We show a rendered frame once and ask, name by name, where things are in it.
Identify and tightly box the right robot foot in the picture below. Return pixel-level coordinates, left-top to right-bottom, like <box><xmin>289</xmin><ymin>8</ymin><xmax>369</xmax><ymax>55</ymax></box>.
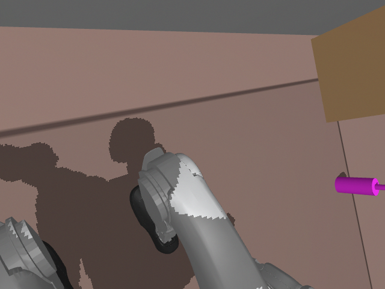
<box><xmin>129</xmin><ymin>185</ymin><xmax>179</xmax><ymax>254</ymax></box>

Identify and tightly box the right robot hand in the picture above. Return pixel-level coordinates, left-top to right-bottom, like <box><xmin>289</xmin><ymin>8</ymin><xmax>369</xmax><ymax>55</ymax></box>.
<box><xmin>253</xmin><ymin>258</ymin><xmax>303</xmax><ymax>289</ymax></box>

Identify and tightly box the left robot foot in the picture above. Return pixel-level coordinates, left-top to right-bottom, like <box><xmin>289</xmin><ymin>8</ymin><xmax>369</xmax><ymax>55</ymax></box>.
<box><xmin>42</xmin><ymin>240</ymin><xmax>74</xmax><ymax>289</ymax></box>

